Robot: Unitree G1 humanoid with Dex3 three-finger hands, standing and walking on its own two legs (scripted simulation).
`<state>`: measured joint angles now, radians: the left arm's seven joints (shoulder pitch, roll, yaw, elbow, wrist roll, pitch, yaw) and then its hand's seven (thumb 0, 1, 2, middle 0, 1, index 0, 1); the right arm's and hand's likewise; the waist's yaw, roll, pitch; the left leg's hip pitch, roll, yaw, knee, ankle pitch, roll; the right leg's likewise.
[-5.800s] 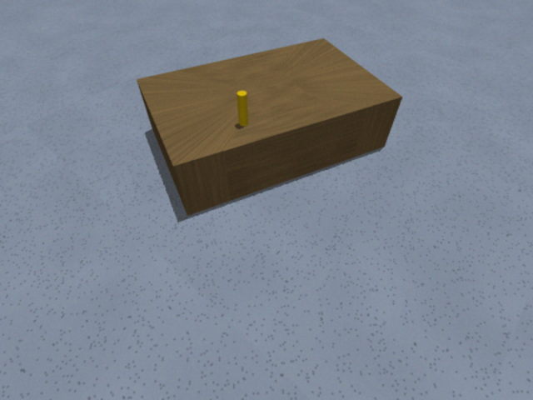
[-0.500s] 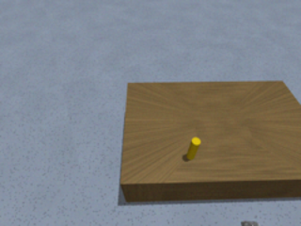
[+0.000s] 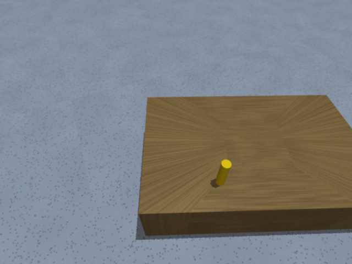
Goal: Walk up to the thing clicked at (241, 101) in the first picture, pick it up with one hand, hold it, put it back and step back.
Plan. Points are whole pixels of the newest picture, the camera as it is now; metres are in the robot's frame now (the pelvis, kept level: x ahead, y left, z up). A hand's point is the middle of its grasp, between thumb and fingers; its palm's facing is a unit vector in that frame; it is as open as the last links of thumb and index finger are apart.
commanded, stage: stand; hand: right
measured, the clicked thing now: (223, 173) +0.53 -0.23 -0.37
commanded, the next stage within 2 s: go down in 1.56 s
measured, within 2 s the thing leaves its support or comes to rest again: neither
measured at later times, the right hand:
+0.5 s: hand out of the picture +0.08 -0.25 -0.16, palm faces -0.03 +0.94 -0.34, open 7.4 cm
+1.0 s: hand out of the picture +0.08 -0.25 -0.16, palm faces -0.03 +0.94 -0.34, open 7.4 cm
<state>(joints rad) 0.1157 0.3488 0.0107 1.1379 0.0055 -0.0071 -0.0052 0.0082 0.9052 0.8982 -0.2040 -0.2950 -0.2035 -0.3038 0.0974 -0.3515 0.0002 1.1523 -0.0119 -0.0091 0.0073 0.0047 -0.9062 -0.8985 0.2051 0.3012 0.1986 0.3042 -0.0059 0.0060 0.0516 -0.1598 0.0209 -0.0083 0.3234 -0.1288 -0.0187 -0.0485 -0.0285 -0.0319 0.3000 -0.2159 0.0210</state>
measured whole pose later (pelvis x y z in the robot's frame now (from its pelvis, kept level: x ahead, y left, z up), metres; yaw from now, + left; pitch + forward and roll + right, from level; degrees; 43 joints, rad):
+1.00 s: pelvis +0.01 +0.00 +0.00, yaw +0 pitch -2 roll +0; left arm 0.13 0.35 0.01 1.13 0.01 -0.01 0.00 0.01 0.91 0.90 -0.20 -0.30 -0.20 -0.30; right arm 0.10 -0.35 0.01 1.14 -0.01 -0.01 0.01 0.00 -0.91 -0.90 0.21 0.30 0.20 0.30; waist 0.00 0.00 0.05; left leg -0.16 0.01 0.00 0.33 -0.14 -0.01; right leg -0.04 -0.04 -0.03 0.30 -0.23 0.03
